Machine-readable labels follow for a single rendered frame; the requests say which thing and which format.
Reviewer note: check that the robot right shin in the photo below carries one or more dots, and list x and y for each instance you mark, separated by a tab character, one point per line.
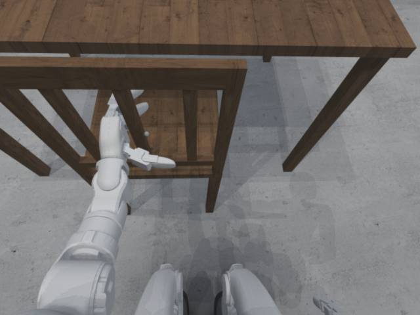
225	309

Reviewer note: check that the robot left thigh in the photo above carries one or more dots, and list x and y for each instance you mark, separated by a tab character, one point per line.
163	291

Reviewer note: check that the robot left hand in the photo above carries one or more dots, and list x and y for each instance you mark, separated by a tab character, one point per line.
113	134

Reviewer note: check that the left robot upper arm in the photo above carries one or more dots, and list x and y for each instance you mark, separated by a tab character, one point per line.
77	288

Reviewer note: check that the chair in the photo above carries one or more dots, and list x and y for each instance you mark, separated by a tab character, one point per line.
182	118

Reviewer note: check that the robot left forearm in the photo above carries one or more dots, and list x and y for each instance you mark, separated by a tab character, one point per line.
98	235

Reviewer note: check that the table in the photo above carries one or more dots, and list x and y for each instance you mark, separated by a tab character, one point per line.
369	29

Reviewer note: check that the robot right hand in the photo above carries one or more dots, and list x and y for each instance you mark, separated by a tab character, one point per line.
328	307

